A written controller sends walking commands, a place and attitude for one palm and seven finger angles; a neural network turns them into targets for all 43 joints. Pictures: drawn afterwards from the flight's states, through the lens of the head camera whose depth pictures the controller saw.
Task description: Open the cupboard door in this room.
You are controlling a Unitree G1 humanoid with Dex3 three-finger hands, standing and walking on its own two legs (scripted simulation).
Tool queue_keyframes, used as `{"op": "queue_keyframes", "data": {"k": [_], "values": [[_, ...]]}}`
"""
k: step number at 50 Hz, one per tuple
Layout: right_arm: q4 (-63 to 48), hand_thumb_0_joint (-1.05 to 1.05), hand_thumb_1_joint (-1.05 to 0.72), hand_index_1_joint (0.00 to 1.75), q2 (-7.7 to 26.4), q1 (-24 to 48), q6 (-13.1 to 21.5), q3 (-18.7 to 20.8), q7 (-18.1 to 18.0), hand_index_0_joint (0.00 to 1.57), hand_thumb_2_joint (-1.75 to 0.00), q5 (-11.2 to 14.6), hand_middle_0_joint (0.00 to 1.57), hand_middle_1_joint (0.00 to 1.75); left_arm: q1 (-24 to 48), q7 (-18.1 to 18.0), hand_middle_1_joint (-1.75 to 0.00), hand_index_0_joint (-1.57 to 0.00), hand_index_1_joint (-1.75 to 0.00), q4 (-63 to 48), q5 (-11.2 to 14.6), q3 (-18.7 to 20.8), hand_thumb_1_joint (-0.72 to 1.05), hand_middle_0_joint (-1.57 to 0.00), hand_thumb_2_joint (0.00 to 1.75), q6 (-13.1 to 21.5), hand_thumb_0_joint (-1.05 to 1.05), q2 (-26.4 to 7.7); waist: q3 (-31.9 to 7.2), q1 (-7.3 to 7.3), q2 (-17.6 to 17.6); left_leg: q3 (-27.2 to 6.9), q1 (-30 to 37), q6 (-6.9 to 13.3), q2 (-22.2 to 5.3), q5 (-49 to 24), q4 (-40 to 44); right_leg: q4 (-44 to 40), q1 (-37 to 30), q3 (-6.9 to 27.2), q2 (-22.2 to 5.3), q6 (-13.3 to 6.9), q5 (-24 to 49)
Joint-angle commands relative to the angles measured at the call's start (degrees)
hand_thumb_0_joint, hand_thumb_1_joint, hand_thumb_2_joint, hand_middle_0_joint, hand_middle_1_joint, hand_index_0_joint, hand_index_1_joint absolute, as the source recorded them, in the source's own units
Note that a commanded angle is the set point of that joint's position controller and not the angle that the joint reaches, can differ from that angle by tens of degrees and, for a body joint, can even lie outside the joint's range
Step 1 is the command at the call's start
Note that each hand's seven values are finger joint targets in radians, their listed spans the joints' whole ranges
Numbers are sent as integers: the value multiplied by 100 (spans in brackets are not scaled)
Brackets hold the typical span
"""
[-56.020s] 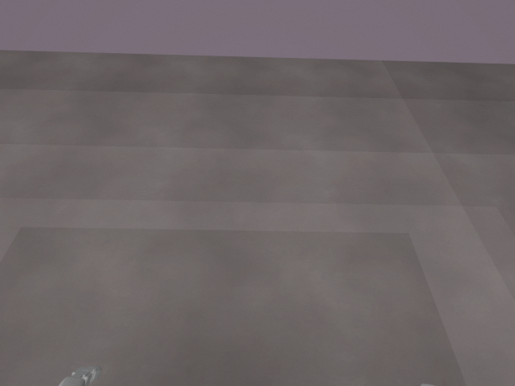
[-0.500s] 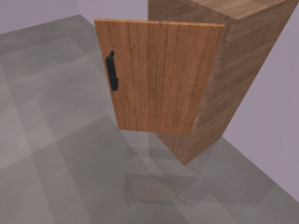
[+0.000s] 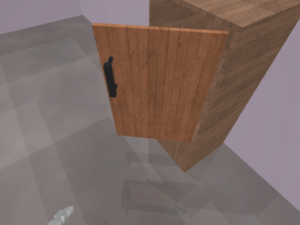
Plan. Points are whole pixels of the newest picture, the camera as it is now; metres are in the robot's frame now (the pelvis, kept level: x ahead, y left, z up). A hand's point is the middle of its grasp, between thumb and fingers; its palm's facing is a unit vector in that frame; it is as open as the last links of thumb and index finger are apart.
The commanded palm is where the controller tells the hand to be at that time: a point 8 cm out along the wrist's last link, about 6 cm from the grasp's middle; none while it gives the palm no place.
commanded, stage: raise the hand with hooked fingers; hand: left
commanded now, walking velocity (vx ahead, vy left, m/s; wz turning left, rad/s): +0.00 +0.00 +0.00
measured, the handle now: (111, 77) +0.57 +0.18 +0.06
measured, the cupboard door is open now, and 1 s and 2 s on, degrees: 48 48 48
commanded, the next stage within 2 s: none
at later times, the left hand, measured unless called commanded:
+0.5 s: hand (69, 214) +0.15 +0.21 -0.03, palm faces -0.03 -1.00 -0.03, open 9.5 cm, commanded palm +0.13 +0.27 -0.01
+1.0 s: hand (51, 188) +0.19 +0.26 +0.02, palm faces -0.02 -1.00 -0.06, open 12.5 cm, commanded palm +0.17 +0.31 +0.03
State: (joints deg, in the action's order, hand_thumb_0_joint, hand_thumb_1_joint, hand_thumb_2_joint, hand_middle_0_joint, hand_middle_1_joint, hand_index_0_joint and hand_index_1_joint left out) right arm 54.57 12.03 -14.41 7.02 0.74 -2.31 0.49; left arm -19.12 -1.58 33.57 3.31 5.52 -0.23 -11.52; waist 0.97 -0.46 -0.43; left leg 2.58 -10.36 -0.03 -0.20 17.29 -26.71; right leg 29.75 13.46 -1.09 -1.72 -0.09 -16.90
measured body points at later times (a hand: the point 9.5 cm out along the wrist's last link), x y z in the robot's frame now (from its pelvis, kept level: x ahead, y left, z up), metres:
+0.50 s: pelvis -0.05 -0.02 -0.08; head +0.00 +0.00 +0.37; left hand +0.15 +0.27 -0.02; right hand +0.17 -0.24 -0.14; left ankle -0.04 +0.12 -0.74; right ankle -0.02 -0.12 -0.74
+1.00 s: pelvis -0.05 +0.01 -0.05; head -0.01 +0.02 +0.40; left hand +0.19 +0.31 +0.03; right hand +0.12 -0.24 -0.11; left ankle -0.04 +0.12 -0.74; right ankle -0.02 -0.12 -0.74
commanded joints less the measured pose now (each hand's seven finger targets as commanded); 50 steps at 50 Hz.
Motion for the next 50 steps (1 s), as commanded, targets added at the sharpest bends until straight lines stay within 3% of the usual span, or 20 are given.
{"op": "queue_keyframes", "data": {"k": [1,2,3,4,6,8,9,10,14,15,19,22,24,27,29,33,39,41,45,50], "values": [[-1651,0,-90,30,892,479,1093,487,-98,20,-90,42,20,30,-235,188,-37,-21,-37,-2897,665,450,78,-21,85,978,0,-193,-259,189,-77,-379,-234,-25,-185,-2994,-555,111,702,-511,92,-99,1797],[-1730,0,-90,30,934,456,1094,553,-89,20,-90,-4,20,30,-713,439,-39,-21,-39,-2530,750,768,76,-21,84,1350,0,-312,-384,111,-711,-293,-750,3,-97,-2418,-779,337,866,-570,121,-56,1838],[-1892,0,-90,30,929,524,1101,556,-64,20,-90,-43,20,30,-1187,744,-40,-21,-40,-2114,852,755,74,-21,83,1746,0,-101,-335,16,-1113,-277,-1329,-5,-17,-1863,-1048,690,1158,-609,151,-30,1631],[-2058,0,-90,30,939,585,1124,564,-7,20,-90,-14,20,30,-1512,1114,-42,-21,-42,-1726,950,929,71,-21,82,2127,0,-150,-332,-157,-928,-210,-1691,-52,95,-1618,-1324,1036,1297,-510,117,-86,1640],[-2391,0,-90,30,924,723,1191,556,84,20,-90,-14,20,30,-1407,1873,-45,-22,-45,-2107,1200,995,67,-22,80,3033,0,-230,-993,-278,-630,-91,-2158,-83,183,-1237,-1890,1681,1601,-377,123,-117,1418],[-2645,0,-90,30,960,765,1298,550,123,20,-90,22,20,30,-946,2566,-48,-22,-48,-2199,1367,1330,62,-22,78,3702,0,-705,-1441,-235,-449,-90,-2724,-73,232,-800,-2445,2105,1948,-96,75,-124,1027],[-2733,0,-90,30,1020,691,1325,532,126,20,-90,51,20,30,-658,2955,-50,-22,-50,-2123,1505,1535,60,-22,77,3876,0,-1004,-1436,-192,-343,-137,-2986,-71,233,-674,-2738,2254,2085,181,20,-150,910],[-2916,0,-90,30,1057,708,1341,533,102,20,-90,93,20,30,-377,3250,-51,-22,-51,-2382,1677,1673,57,-22,76,3923,0,-1176,-1784,-186,-274,-93,-3145,-30,246,-497,-2924,2262,2075,380,-8,-116,589],[-3303,0,-90,30,1067,576,1278,418,-87,20,-90,198,20,30,772,3530,-57,-23,-57,-3423,2259,1782,48,-23,72,3405,0,-1409,-2041,-38,-80,-124,-3430,89,144,90,-3282,2046,2165,731,51,-43,-698],[-3317,0,-90,30,1058,517,1252,405,-129,20,-90,216,20,30,977,3475,-58,-23,-58,-3756,2249,1668,46,-23,71,3293,0,-1396,-2069,15,194,-155,-3290,131,89,97,-3281,2014,2243,709,88,-55,-755],[-3159,0,-90,30,1047,349,1195,325,-246,20,-90,190,20,30,1246,3109,-64,-24,-64,-4335,1910,1502,36,-24,67,2807,0,-1526,-1935,186,405,-334,-3042,205,-22,-224,-3180,2079,2314,455,231,-99,-183],[-3141,0,-90,30,970,369,1132,290,-254,20,-90,212,20,30,845,2957,-69,-24,-69,-4221,1735,1485,29,-24,64,2392,0,-1497,-1863,141,583,-370,-2899,190,2,-216,-2886,1933,2239,255,226,-80,-155],[-3148,0,-90,30,970,450,1091,238,-266,20,-90,208,20,30,761,2902,-72,-25,-72,-3878,1778,1738,25,-25,62,2134,0,-1693,-1681,50,441,-438,-2978,161,11,-145,-2739,1858,2160,171,270,-109,-348],[-3210,0,-90,30,922,469,1068,186,-253,20,-90,227,20,30,533,2810,-76,-25,-76,-3870,1812,1781,18,-25,59,1989,0,-1649,-1762,-19,480,-438,-2822,137,31,11,-2449,1697,2058,63,227,-79,-606],[-3223,0,-90,30,936,489,1079,164,-249,20,-90,211,20,30,550,2770,-80,-25,-80,-3628,1923,1951,13,-25,57,1953,0,-1730,-1608,-74,167,-462,-2910,118,37,41,-2368,1610,1951,56,253,-94,-729],[-3220,0,-90,30,1015,351,1142,126,-238,20,-90,221,20,30,795,2733,-86,-26,-86,-3556,1911,1836,4,-26,53,2084,0,-1716,-1448,30,48,-440,-2910,125,52,519,-2149,1370,2092,70,207,-47,-1419],[-3161,0,-90,30,1136,166,1293,93,-279,20,-90,230,20,30,1442,2792,-94,-27,-94,-3702,1893,1824,-10,-27,47,2140,0,-1919,-1549,47,467,-500,-2391,133,47,401,-1872,1464,1963,-119,279,-126,-902],[-3128,0,-90,30,1147,110,1294,101,-294,20,-90,245,20,30,1396,2783,-98,-27,-98,-3592,1859,1871,-15,-27,45,2086,0,-1945,-1567,51,318,-503,-2282,136,25,312,-1781,1399,1899,-161,279,-102,-758],[-3129,0,-90,30,1157,101,1288,74,-294,20,-90,234,20,30,1578,2749,-103,-28,-103,-3704,1817,1962,-24,-28,41,1964,0,-2081,-1615,-17,672,-544,-1940,96,9,-104,-1608,1444,1705,-282,307,-153,-236],[-3145,0,-90,30,1175,103,1214,49,-294,20,-90,241,20,30,1817,2781,-111,-29,-111,-3575,1836,2009,-36,-29,36,1718,0,-2122,-1528,-3,614,-546,-1724,61,-2,-474,-1487,1350,1509,-336,333,-145,223]]}}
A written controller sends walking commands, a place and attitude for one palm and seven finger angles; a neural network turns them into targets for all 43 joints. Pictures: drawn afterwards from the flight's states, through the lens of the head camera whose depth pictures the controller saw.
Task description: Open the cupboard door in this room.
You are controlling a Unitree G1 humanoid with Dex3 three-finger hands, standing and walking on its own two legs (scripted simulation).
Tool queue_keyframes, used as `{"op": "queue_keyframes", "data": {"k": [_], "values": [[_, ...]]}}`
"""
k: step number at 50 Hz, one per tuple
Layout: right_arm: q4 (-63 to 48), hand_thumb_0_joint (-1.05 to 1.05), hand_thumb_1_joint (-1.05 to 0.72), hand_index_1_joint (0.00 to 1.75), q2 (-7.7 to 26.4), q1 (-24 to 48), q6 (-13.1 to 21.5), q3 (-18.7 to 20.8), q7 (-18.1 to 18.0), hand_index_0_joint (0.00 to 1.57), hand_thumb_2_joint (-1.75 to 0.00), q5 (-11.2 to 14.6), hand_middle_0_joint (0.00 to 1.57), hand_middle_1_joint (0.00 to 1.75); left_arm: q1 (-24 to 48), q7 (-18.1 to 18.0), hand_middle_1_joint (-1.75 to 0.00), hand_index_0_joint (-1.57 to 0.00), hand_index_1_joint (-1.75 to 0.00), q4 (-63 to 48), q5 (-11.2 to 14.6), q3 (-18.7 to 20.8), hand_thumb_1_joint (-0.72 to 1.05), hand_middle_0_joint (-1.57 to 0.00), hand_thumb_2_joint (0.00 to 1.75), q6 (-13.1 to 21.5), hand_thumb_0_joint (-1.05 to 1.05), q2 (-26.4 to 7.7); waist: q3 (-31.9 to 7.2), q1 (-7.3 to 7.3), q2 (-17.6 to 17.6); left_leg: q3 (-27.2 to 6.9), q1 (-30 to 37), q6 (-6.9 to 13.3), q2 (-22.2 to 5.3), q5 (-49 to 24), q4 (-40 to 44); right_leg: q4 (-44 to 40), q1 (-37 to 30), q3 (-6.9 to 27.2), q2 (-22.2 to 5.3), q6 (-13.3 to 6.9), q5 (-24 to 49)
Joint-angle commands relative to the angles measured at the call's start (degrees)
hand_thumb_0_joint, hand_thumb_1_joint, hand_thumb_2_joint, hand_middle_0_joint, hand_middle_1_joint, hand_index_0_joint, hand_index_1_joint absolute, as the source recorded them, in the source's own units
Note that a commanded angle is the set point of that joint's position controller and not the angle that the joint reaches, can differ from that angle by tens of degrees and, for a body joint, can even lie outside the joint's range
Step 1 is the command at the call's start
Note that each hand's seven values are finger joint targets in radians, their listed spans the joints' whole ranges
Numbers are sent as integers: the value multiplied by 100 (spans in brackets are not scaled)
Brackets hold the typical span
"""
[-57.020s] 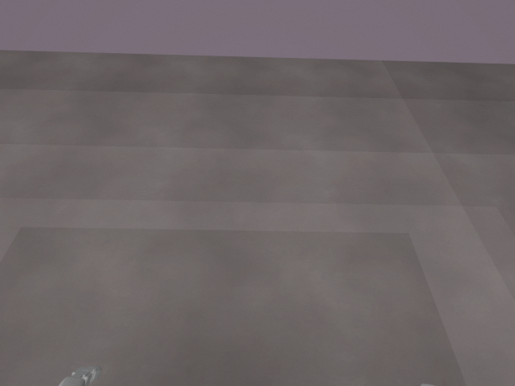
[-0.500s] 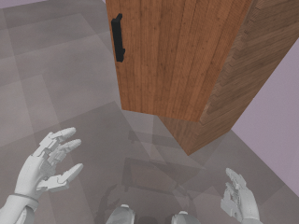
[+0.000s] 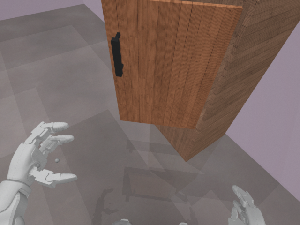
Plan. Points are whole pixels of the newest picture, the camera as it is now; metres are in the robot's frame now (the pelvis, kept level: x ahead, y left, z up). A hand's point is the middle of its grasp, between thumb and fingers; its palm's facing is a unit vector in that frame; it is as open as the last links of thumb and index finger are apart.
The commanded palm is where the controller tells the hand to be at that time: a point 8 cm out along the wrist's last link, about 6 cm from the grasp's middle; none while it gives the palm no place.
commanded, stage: raise the hand with hooked fingers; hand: left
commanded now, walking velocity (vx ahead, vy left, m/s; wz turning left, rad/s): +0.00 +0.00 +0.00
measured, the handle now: (118, 55) +0.62 +0.15 +0.11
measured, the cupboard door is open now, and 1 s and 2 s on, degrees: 48 48 48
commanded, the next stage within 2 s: move the hooked fingers beside the handle in 1.02 s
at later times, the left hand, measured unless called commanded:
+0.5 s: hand (43, 128) +0.30 +0.27 +0.12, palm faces -0.03 -1.00 -0.04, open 14.0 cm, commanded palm +0.27 +0.32 +0.13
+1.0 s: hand (49, 125) +0.31 +0.25 +0.12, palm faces -0.03 -1.00 -0.02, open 14.0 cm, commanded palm +0.28 +0.30 +0.13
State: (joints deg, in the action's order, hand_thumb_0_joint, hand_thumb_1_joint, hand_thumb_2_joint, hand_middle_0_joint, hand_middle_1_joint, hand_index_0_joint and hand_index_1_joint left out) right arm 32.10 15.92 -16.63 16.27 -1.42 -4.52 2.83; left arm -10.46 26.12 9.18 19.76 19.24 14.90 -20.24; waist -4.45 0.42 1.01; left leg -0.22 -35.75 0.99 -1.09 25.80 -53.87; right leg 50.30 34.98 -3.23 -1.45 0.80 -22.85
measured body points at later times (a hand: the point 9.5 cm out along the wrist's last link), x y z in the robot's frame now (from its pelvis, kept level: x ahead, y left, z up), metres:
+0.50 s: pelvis +0.02 -0.01 +0.02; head +0.04 -0.01 +0.47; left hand +0.29 +0.32 +0.13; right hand +0.18 -0.24 -0.05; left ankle +0.01 +0.10 -0.69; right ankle +0.03 -0.13 -0.69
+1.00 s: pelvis +0.02 -0.02 +0.02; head +0.04 -0.02 +0.47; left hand +0.30 +0.31 +0.13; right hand +0.17 -0.26 -0.05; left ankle +0.01 +0.10 -0.69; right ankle +0.03 -0.13 -0.69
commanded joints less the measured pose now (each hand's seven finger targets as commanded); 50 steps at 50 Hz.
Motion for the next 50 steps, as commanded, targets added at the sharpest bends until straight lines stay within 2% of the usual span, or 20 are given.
{"op": "queue_keyframes", "data": {"k": [1,4,7,8,13,14,17,22,24,25,27,29,30,34,38,39,41,44,48,50], "values": [[-891,0,-90,30,779,317,270,265,-80,20,-90,8,20,30,960,23,-112,-29,-112,-1083,172,673,-38,-29,35,149,0,-1275,-1026,-104,522,-253,885,-44,80,-1434,1236,-723,-677,-121,301,-233,929],[-903,0,-90,30,801,324,203,225,-95,20,-90,5,20,30,1258,126,-117,-30,-117,-851,193,699,-45,-30,32,-32,0,-1346,-794,-79,437,-257,892,-52,87,-1476,1288,-809,-736,-132,342,-252,1036],[-895,0,-90,30,776,345,163,216,-115,20,-90,20,20,30,1571,209,-120,-30,-120,-931,174,713,-50,-30,30,-99,0,-1417,-1105,-78,606,-253,1168,-59,84,-1686,1337,-873,-860,-118,311,-244,1216],[-900,0,-90,30,767,351,160,217,-122,20,-90,16,20,30,1628,226,-120,-30,-120,-929,181,738,-50,-30,30,-116,0,-1449,-1126,-60,541,-253,1241,-51,76,-1742,1342,-902,-868,-116,311,-235,1282],[-856,0,-90,30,778,376,77,187,-163,20,-90,26,20,30,2066,363,-120,-30,-120,-636,190,844,-50,-30,30,-236,0,-1624,-1052,-50,470,-258,1353,-60,75,-1800,1448,-1027,-954,-115,317,-238,1364],[-856,0,-90,30,797,384,54,157,-171,20,-90,11,20,30,2182,396,-120,-30,-120,-507,218,919,-50,-30,30,-280,0,-1733,-955,-92,450,-236,1294,-55,106,-1815,1448,-1064,-1065,-87,337,-270,1411],[-841,0,-90,30,801,375,-3,161,-205,20,-90,28,20,30,2379,476,-120,-30,-120,-271,227,995,-50,-30,30,-354,0,-1822,-1090,-76,333,-197,1350,-32,110,-1837,1508,-1158,-1183,-63,297,-238,1494],[-820,0,-90,30,801,375,-56,149,-222,20,-90,40,20,30,2757,608,-120,-30,-120,-65,251,1105,-50,-30,30,-401,0,-2046,-1103,-79,438,-170,1481,-21,123,-1872,1594,-1302,-1305,-15,290,-243,1556],[-804,0,-90,30,827,371,-76,145,-230,20,-90,35,20,30,2866,641,-120,-30,-120,123,284,1215,-50,-30,30,-419,0,-2193,-1053,-122,273,-159,1425,-7,139,-1924,1599,-1357,-1444,27,299,-259,1631],[-798,0,-90,30,825,361,-87,145,-231,20,-90,46,20,30,2974,673,-120,-30,-120,114,283,1212,-50,-30,30,-429,0,-2219,-1147,-109,419,-132,1490,-1,145,-1971,1619,-1368,-1480,37,278,-252,1697],[-786,0,-90,30,827,317,-107,162,-233,20,-90,62,20,30,2901,721,-120,-30,-120,347,270,1108,-50,-30,30,-477,0,-2095,-1084,-81,315,-118,1510,7,146,-1984,1650,-1409,-1443,21,268,-234,1727],[-816,0,-90,30,842,310,-115,162,-201,20,-90,60,20,30,2753,770,-120,-30,-120,503,301,1067,-50,-30,30,-524,0,-2027,-978,-135,231,-101,1428,8,158,-1978,1655,-1428,-1477,48,272,-250,1744],[-826,0,-90,30,847,326,-125,166,-183,20,-90,67,20,30,2763,793,-120,-30,-120,491,297,1039,-50,-30,30,-531,0,-2022,-1005,-127,304,-82,1414,9,164,-1930,1665,-1434,-1457,57,254,-240,1721],[-866,0,-90,30,860,292,-131,202,-144,20,-90,42,20,30,2772,724,-120,-30,-120,272,316,1229,-50,-30,30,-417,0,-2203,-1137,-162,125,-50,1412,25,164,-2021,1632,-1429,-1591,113,256,-231,1840],[-862,0,-90,30,809,276,-124,218,-158,20,-90,38,20,30,2857,594,-120,-30,-120,13,286,1287,-50,-30,30,-232,0,-2217,-1287,-142,481,-30,1572,19,164,-2043,1674,-1418,-1570,107,246,-217,1853],[-839,0,-90,30,825,272,-131,197,-165,20,-90,19,20,30,2905,585,-120,-30,-120,75,296,1337,-50,-30,30,-242,0,-2297,-1160,-147,359,-27,1508,27,158,-2021,1651,-1430,-1596,136,268,-236,1856],[-821,0,-90,30,807,272,-143,204,-184,20,-90,50,20,30,2882,590,-120,-30,-120,213,261,1187,-50,-30,30,-256,0,-2120,-1052,-83,383,-24,1479,29,157,-1863,1701,-1467,-1477,118,258,-211,1708],[-825,0,-90,30,833,273,-153,196,-204,20,-90,43,20,30,2897,634,-120,-30,-120,299,279,1239,-50,-30,30,-292,0,-2205,-1053,-104,268,-6,1449,40,160,-1822,1670,-1495,-1548,173,252,-207,1695],[-819,0,-90,30,815,316,-149,188,-220,20,-90,60,20,30,2943,687,-120,-30,-120,327,270,1106,-50,-30,30,-295,0,-2072,-1074,-75,302,-34,1465,35,160,-1810,1704,-1496,-1504,133,245,-201,1682],[-816,0,-90,30,813,316,-152,185,-217,20,-90,49,20,30,3004,716,-120,-30,-120,266,318,1189,-50,-30,30,-272,0,-2169,-1170,-101,298,-9,1460,39,168,-1899,1658,-1482,-1617,193,235,-199,1821]]}}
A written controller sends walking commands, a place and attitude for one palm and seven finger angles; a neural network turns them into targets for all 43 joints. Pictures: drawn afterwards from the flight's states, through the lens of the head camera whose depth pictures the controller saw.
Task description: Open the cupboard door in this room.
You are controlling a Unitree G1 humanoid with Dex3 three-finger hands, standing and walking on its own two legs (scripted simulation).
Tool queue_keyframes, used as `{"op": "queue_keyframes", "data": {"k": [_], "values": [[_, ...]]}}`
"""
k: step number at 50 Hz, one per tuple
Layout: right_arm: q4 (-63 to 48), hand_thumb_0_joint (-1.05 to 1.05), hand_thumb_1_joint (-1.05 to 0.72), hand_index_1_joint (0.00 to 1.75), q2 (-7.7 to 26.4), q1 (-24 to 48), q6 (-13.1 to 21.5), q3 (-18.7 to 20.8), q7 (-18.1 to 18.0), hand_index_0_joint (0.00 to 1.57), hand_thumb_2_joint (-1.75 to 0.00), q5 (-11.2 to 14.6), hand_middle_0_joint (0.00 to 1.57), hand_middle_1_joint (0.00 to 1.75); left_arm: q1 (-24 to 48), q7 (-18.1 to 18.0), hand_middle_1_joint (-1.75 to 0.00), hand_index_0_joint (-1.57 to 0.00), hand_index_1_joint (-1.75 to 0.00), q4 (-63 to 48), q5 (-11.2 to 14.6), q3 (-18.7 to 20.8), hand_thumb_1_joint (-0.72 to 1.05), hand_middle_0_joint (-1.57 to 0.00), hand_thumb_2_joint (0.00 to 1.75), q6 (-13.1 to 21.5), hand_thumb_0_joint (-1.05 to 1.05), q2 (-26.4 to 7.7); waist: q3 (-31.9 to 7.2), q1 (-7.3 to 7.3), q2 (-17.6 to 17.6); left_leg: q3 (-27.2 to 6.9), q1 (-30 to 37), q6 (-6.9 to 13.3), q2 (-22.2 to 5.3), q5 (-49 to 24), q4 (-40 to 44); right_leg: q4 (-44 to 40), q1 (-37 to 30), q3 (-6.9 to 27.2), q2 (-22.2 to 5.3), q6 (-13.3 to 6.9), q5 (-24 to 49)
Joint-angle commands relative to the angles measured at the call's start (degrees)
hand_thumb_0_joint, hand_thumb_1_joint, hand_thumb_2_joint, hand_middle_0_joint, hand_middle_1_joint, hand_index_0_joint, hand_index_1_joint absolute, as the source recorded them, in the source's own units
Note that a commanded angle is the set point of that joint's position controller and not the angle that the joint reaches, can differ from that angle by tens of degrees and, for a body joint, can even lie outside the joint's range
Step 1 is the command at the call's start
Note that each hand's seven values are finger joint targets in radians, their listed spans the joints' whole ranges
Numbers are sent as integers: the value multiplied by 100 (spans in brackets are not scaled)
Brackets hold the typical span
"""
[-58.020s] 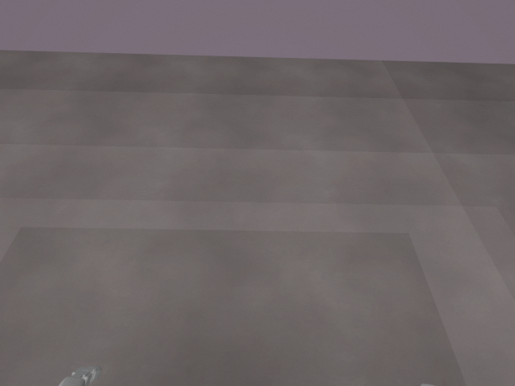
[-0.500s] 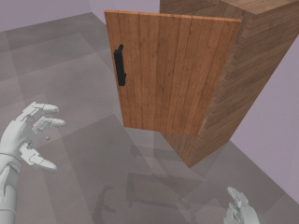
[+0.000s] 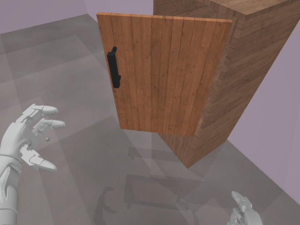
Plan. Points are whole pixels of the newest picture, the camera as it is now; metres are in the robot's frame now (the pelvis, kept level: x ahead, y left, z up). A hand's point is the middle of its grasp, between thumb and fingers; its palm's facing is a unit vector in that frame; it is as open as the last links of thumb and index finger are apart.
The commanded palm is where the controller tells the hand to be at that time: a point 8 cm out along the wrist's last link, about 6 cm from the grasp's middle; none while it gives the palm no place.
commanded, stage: raise the hand with hooked fingers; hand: left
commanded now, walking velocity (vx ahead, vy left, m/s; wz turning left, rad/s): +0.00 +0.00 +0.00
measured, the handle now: (115, 67) +0.60 +0.17 +0.08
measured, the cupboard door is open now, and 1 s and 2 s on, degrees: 48 48 47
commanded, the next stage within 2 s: move the hooked fingers beside the handle in 0.02 s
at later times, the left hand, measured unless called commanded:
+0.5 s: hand (67, 119) +0.35 +0.25 +0.10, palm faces -0.08 -1.00 +0.00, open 14.0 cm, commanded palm +0.33 +0.30 +0.10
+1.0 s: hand (80, 99) +0.42 +0.23 +0.10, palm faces -0.08 -1.00 +0.01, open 14.0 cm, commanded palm +0.41 +0.29 +0.10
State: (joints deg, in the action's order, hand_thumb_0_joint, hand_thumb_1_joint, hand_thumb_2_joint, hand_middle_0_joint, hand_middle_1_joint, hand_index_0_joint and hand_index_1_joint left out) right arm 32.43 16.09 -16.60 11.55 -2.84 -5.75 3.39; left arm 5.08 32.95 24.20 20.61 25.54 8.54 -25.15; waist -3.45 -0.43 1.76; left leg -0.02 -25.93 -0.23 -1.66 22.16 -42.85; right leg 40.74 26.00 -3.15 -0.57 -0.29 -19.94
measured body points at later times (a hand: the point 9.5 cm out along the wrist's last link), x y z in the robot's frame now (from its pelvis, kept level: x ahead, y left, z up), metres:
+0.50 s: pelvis -0.01 +0.00 +0.00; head +0.02 +0.00 +0.45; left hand +0.35 +0.30 +0.11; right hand +0.13 -0.25 -0.09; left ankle +0.00 +0.12 -0.71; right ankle +0.01 -0.12 -0.71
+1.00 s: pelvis -0.01 +0.00 -0.01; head +0.06 +0.01 +0.44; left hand +0.42 +0.29 +0.10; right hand +0.07 -0.27 -0.11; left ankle +0.00 +0.12 -0.71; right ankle +0.01 -0.12 -0.71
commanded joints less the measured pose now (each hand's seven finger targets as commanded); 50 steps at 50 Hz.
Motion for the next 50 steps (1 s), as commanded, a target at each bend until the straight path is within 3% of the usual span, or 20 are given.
{"op": "queue_keyframes", "data": {"k": [1,3,4,6,8,11,16,17,19,22,24,28,31,38,39,41,42,44,48,50], "values": [[-848,0,-90,30,793,302,322,325,-96,20,-90,-4,20,30,1421,24,-120,-30,-120,-1196,213,545,-50,-30,30,364,0,-1650,-1254,-8,208,-45,508,156,217,-1557,575,-511,-666,140,161,-95,1535],[-852,0,-90,30,785,320,332,326,-89,20,-90,-1,20,30,1399,7,-120,-30,-120,-1188,215,553,-50,-30,30,380,0,-1631,-1222,-14,313,-42,526,147,222,-1493,589,-520,-596,133,159,-94,1458],[-844,0,-90,30,796,323,320,313,-84,20,-90,-12,20,30,1408,15,-120,-30,-120,-1113,245,565,-50,-30,30,365,0,-1653,-1110,-20,129,-41,446,154,220,-1490,559,-537,-642,164,169,-105,1463],[-847,0,-90,30,797,327,318,327,-86,20,-90,3,20,30,1412,27,-120,-30,-120,-1108,219,527,-50,-30,30,363,0,-1609,-1189,-2,129,-43,435,152,217,-1410,584,-527,-613,146,154,-88,1378],[-813,0,-90,30,789,329,315,318,-110,20,-90,11,20,30,1834,13,-120,-30,-120,-1102,183,291,-50,-30,30,371,0,-1438,-1137,92,320,-50,509,146,218,-1343,588,-530,-451,121,153,-89,1307],[-698,0,-90,30,816,278,272,297,-174,20,-90,27,20,30,2610,-32,-120,-30,-120,-761,101,49,-50,-30,30,357,0,-1385,-922,250,167,-98,436,146,199,-989,604,-594,-178,126,165,-84,898],[-625,0,-90,30,806,222,241,277,-186,20,-90,9,20,30,3276,-199,-120,-30,-120,-505,-106,-132,-50,-30,30,455,0,-1416,-1270,241,412,-163,550,128,205,-953,616,-535,-168,125,136,-127,776],[-602,0,-90,30,814,183,220,281,-178,20,-90,6,20,30,3210,-237,-120,-30,-120,-244,-126,-75,-50,-30,30,440,0,-1435,-1219,230,208,-181,496,127,191,-945,624,-530,-158,98,139,-126,779],[-589,0,-90,30,850,152,165,274,-154,20,-90,-16,20,30,3390,-311,-120,-30,-120,-44,-174,46,-50,-30,30,476,0,-1634,-1276,159,226,-205,422,109,199,-1061,607,-464,-246,97,150,-158,856],[-626,0,-90,30,827,87,84,287,-87,20,-90,-16,20,30,3522,-400,-120,-30,-120,103,-259,-91,-50,-30,30,482,0,-1484,-1469,177,311,-156,452,106,193,-1212,578,-391,-253,88,138,-140,1087],[-612,0,-90,30,877,-16,4,296,-53,20,-90,-41,20,30,3441,-453,-120,-30,-120,424,-264,247,-50,-30,30,498,0,-1812,-1473,96,46,-158,281,108,184,-1356,543,-348,-424,99,161,-157,1253],[-613,0,-90,30,875,-136,-126,326,-3,20,-90,-33,20,30,4051,-473,-120,-30,-120,591,-395,-9,-50,-30,30,595,0,-1680,-1548,225,340,-103,244,109,181,-1303,508,-293,-234,131,150,-134,1260],[-587,0,-90,30,901,-282,-200,371,21,20,-90,-52,20,30,4074,-478,-120,-30,-120,671,-371,141,-50,-30,30,723,0,-1802,-1902,220,105,-76,296,132,169,-1597,413,-235,-453,166,174,-125,1606],[-483,0,-90,30,922,-457,-396,396,56,20,-90,-51,20,30,4470,-453,-120,-30,-120,1106,-444,10,-50,-30,30,777,0,-1749,-1773,321,234,-50,168,141,159,-1645,379,-203,-254,158,179,-122,1716],[-467,0,-90,30,938,-493,-423,393,48,20,-90,-60,20,30,4661,-461,-120,-30,-120,1195,-431,51,-50,-30,30,790,0,-1817,-1752,353,35,-47,83,162,162,-1599,342,-191,-292,170,194,-118,1694],[-389,0,-90,30,942,-542,-481,385,43,20,-90,-58,20,30,5085,-473,-120,-30,-120,1452,-509,-33,-50,-30,30,826,0,-1846,-1694,451,191,-44,22,167,163,-1398,334,-216,-118,193,182,-107,1520],[-343,0,-90,30,963,-599,-499,399,39,20,-90,-64,20,30,5295,-494,-120,-30,-120,1546,-548,-11,-50,-30,30,880,0,-1926,-1744,481,73,-76,16,171,155,-1376,315,-205,-90,185,186,-104,1471],[-341,0,-90,30,954,-643,-530,406,47,20,-90,-79,20,30,5453,-509,-120,-30,-120,1558,-563,-5,-50,-30,30,992,0,-1946,-1991,453,329,-53,153,170,168,-1576,230,-130,-115,209,198,-130,1621],[-239,0,-90,30,962,-723,-627,392,73,20,-90,-95,20,30,5724,-512,-120,-30,-120,2089,-662,3,-50,-30,30,1087,0,-2057,-2049,506,275,-44,-39,171,154,-1510,163,-79,-92,231,186,-105,1652],[-206,0,-90,30,993,-806,-693,393,83,20,-90,-95,20,30,5819,-501,-120,-30,-120,2488,-682,75,-50,-30,30,1074,0,-2173,-1989,556,15,-42,-214,193,140,-1505,118,-56,-87,239,199,-88,1708]]}}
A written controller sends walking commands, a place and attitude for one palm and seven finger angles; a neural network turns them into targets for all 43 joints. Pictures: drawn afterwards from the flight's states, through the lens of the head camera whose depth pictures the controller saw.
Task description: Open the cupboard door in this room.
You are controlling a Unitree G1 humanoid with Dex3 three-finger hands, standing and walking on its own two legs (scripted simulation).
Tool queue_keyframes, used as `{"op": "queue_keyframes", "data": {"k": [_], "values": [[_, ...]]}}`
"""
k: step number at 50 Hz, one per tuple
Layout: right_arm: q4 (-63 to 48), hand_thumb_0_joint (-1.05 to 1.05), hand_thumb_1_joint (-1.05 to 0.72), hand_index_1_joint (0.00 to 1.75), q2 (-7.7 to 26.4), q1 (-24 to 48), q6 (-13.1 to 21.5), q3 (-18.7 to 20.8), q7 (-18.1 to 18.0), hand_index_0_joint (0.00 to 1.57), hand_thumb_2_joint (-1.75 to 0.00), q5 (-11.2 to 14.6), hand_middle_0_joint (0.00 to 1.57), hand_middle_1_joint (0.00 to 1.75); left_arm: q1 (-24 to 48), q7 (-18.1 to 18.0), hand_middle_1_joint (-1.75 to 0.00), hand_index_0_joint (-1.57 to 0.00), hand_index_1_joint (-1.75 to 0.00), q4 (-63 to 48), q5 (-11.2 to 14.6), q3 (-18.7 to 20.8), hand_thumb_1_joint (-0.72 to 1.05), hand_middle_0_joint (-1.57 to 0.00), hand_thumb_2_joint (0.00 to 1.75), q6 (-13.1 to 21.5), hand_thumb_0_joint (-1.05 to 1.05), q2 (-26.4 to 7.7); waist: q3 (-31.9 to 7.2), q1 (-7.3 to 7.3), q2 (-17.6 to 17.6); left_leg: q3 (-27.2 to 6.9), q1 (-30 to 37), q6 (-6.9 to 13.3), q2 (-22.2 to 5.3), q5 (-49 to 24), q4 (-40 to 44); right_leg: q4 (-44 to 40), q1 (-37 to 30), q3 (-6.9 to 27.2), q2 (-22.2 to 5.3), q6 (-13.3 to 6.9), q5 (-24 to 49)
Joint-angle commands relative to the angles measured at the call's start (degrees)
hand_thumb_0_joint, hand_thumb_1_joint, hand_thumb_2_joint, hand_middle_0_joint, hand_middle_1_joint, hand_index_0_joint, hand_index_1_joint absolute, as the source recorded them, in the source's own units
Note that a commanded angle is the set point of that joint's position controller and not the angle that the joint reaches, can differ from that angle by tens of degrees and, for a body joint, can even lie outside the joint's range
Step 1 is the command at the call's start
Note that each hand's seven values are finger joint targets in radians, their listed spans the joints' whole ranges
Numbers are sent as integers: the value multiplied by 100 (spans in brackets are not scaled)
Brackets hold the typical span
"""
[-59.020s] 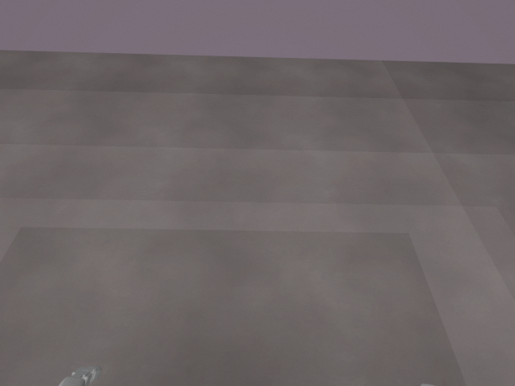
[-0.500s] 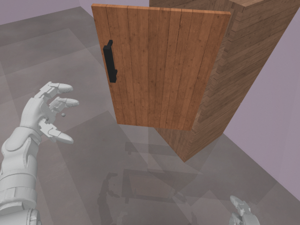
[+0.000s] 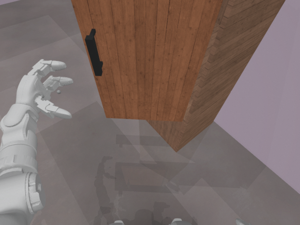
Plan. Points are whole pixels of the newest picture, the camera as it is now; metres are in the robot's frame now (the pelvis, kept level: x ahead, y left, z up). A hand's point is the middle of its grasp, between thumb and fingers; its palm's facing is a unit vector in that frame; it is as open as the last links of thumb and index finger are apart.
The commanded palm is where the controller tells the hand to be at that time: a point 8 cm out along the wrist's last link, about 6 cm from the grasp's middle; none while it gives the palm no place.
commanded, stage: move the hooked fingers beside the handle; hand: left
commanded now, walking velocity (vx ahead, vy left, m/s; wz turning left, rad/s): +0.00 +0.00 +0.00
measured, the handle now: (96, 53) +0.61 +0.17 +0.09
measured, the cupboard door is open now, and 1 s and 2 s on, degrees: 48 47 47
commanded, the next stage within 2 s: slide the fingers in behind the handle in 1.52 s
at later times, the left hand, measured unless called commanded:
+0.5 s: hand (76, 70) +0.52 +0.21 +0.10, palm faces -0.08 -1.00 +0.00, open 14.0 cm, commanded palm +0.51 +0.27 +0.10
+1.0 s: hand (82, 60) +0.57 +0.21 +0.09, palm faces -0.07 -1.00 +0.00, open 13.8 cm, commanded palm +0.55 +0.25 +0.09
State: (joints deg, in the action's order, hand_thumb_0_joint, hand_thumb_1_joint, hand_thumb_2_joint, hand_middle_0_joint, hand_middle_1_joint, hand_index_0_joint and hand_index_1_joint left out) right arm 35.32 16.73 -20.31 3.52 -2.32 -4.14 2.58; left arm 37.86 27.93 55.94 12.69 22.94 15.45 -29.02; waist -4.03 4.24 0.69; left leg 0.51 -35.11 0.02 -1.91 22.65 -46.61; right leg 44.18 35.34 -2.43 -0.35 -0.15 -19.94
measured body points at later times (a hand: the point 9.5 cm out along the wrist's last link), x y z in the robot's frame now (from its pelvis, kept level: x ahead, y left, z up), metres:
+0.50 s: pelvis +0.00 +0.01 -0.01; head +0.12 +0.02 +0.42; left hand +0.51 +0.27 +0.11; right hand -0.01 -0.26 -0.12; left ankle +0.00 +0.12 -0.71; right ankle +0.02 -0.12 -0.70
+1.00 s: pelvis +0.02 +0.01 -0.02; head +0.17 +0.03 +0.41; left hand +0.57 +0.26 +0.09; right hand -0.05 -0.24 -0.11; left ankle +0.00 +0.12 -0.70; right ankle +0.02 -0.12 -0.70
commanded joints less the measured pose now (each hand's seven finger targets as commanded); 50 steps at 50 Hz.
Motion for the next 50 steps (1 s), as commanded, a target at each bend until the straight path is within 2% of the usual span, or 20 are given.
{"op": "queue_keyframes", "data": {"k": [1,3,5,8,10,12,15,20,21,25,27,28,31,35,36,40,43,46,49,50], "values": [[-505,0,-90,30,944,-429,74,334,-78,20,-90,-5,20,30,2648,8,-120,-30,-120,-579,59,305,-50,-30,30,371,0,-1835,-1866,104,244,-73,592,162,170,-1454,475,-390,-952,192,160,-99,1643],[-472,0,-90,30,946,-497,22,330,-62,20,-90,-21,20,30,3011,-17,-120,-30,-120,-467,-42,225,-50,-30,30,381,0,-1872,-1857,193,451,-83,587,164,167,-1433,430,-357,-771,186,165,-96,1579],[-468,0,-90,30,979,-582,-39,337,-63,20,-90,-39,20,30,3136,-31,-120,-30,-120,-332,-72,419,-50,-30,30,433,0,-2147,-2059,180,321,-120,558,163,148,-1540,358,-277,-816,185,183,-106,1660],[-397,0,-90,30,979,-688,-83,334,-54,20,-90,-53,20,30,3639,-48,-120,-30,-120,-189,-143,158,-50,-30,30,468,0,-1949,-2115,386,396,-135,593,173,128,-1449,273,-259,-527,178,198,-75,1514],[-378,0,-90,30,1018,-799,-121,338,-49,20,-90,-77,20,30,3774,-66,-120,-30,-120,-166,-166,434,-50,-30,30,529,0,-2330,-2397,314,478,-174,601,160,120,-1630,216,-170,-641,190,214,-95,1652],[-354,0,-90,30,985,-864,-156,357,-19,20,-90,-98,20,30,3904,-82,-120,-30,-120,-256,-224,259,-50,-30,30,555,0,-2094,-2626,361,820,-211,932,132,106,-1912,161,-121,-404,141,224,-103,1717],[-312,0,-90,30,994,-969,-233,360,22,20,-90,-119,20,30,3949,-141,-120,-30,-120,-20,-230,163,-50,-30,30,499,0,-1924,-2535,442,704,-243,944,121,67,-2034,126,-108,-217,73,264,-91,1697],[-264,0,-90,30,1059,-1161,-349,317,10,20,-90,-146,20,30,4445,-375,-120,-30,-120,410,-477,347,-50,-30,30,355,0,-2425,-2185,604,505,-240,385,178,70,-1603,101,-148,-122,120,261,-62,1460],[-236,0,-90,30,1051,-1211,-358,301,14,20,-90,-156,20,30,4614,-416,-120,-30,-120,465,-549,194,-50,-30,30,349,0,-2304,-2147,686,578,-269,394,174,68,-1586,89,-137,19,102,260,-64,1395],[-216,0,-90,30,1088,-1429,-377,310,33,20,-90,-228,20,30,5007,-526,-120,-30,-120,374,-637,560,-50,-30,30,502,0,-2816,-2848,675,851,-306,667,140,42,-1983,-66,-23,-53,117,286,-75,1598],[-179,0,-90,30,1074,-1493,-405,273,54,20,-90,-230,20,30,5039,-518,-120,-30,-120,758,-724,365,-50,-30,30,405,0,-2659,-2552,791,838,-287,470,163,35,-1883,-108,-55,111,111,297,-61,1536],[-175,0,-90,30,1102,-1552,-426,267,55,20,-90,-248,20,30,5132,-536,-120,-30,-120,837,-786,424,-50,-30,30,359,0,-2810,-2516,832,756,-300,375,173,20,-1809,-110,-55,128,102,300,-50,1486],[-211,0,-90,30,1106,-1692,-476,263,70,20,-90,-286,20,30,5247,-557,-120,-30,-120,801,-863,512,-50,-30,30,322,0,-2997,-2908,822,977,-280,476,172,21,-2154,-196,7,16,118,312,-58,1792],[-183,0,-90,30,1130,-1814,-563,244,90,20,-90,-313,20,30,5364,-576,-120,-30,-120,1088,-898,400,-50,-30,30,215,0,-2897,-2640,995,890,-298,426,178,-24,-2164,-250,-35,323,70,346,-40,1717],[-177,0,-90,30,1143,-1867,-578,238,86,20,-90,-331,20,30,5562,-593,-120,-30,-120,1023,-935,483,-50,-30,30,206,0,-3093,-2657,1002,944,-310,342,179,-28,-2129,-254,-17,278,70,342,-45,1714],[-222,0,-90,30,1116,-1993,-650,280,127,20,-90,-371,20,30,5114,-561,-120,-30,-120,881,-948,516,-50,-30,30,196,0,-2971,-3093,873,1165,-332,773,131,-55,-2757,-306,68,288,10,363,-76,2054],[-238,0,-90,30,1100,-2006,-725,296,165,20,-90,-366,20,30,5052,-530,-120,-30,-120,869,-922,355,-50,-30,30,101,0,-2718,-2791,920,1042,-297,628,147,-53,-2659,-285,14,303,-6,385,-63,2063],[-252,0,-90,30,1094,-2032,-771,333,181,20,-90,-377,20,30,4869,-550,-120,-30,-120,623,-902,487,-50,-30,30,127,0,-2762,-3067,813,1228,-310,901,123,-63,-2998,-319,53,308,-20,393,-85,2201],[-271,0,-90,30,1091,-2017,-793,330,193,20,-90,-375,20,30,4815,-603,-120,-30,-120,514,-822,562,-50,-30,30,165,0,-2758,-2889,844,912,-296,781,164,-64,-2935,-298,30,184,-31,415,-87,2286],[-291,0,-90,30,1075,-1983,-805,340,201,20,-90,-372,20,30,4983,-606,-120,-30,-120,261,-831,530,-50,-30,30,230,0,-2767,-3064,805,1232,-301,919,126,-58,-3035,-293,44,167,-7,403,-85,2320]]}}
